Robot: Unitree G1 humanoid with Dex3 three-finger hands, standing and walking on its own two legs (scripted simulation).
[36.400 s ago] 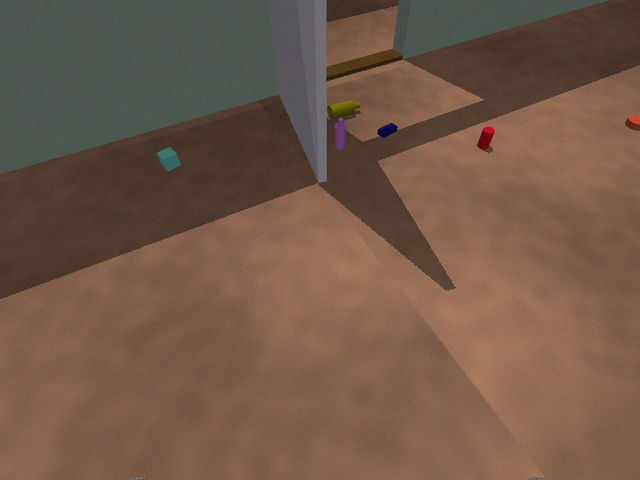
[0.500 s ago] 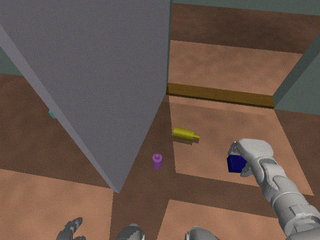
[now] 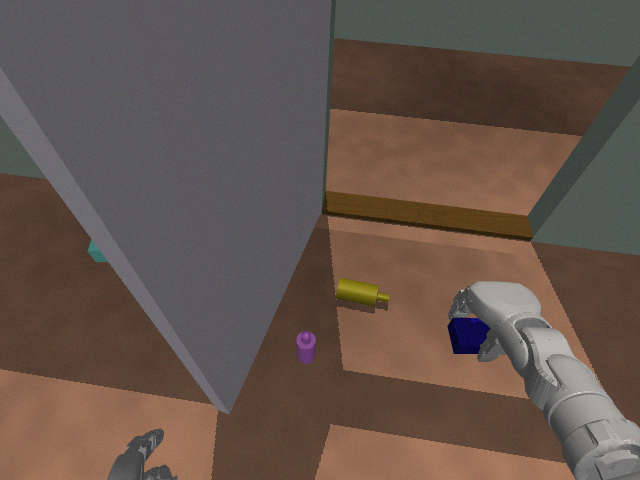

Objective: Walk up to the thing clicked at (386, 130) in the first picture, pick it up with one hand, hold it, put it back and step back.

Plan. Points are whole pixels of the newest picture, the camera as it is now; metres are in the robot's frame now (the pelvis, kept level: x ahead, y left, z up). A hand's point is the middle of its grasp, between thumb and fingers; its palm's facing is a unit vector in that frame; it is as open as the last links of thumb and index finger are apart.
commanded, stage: hold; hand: right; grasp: from above
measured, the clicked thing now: (484, 335) +0.32 -0.23 -0.08
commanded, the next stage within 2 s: crouch in 1.34 s
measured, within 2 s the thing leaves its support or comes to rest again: neither
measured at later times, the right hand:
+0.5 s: hand (491, 354) +0.27 -0.21 -0.03, palm faces -0.47 +0.03 -0.88, open 7.3 cm
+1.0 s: hand (497, 361) +0.26 -0.21 -0.02, palm faces -0.47 +0.04 -0.88, open 7.3 cm
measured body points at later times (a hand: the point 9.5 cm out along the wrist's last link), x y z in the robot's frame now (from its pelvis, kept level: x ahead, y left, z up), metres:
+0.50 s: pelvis -0.03 +0.01 +0.01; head -0.01 +0.04 +0.46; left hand +0.12 +0.27 -0.11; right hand +0.29 -0.21 +0.03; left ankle +0.00 +0.14 -0.72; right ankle -0.01 -0.11 -0.72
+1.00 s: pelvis -0.03 +0.01 +0.01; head -0.02 +0.04 +0.46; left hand +0.12 +0.26 -0.10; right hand +0.28 -0.21 +0.03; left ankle +0.00 +0.14 -0.72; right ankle -0.01 -0.11 -0.72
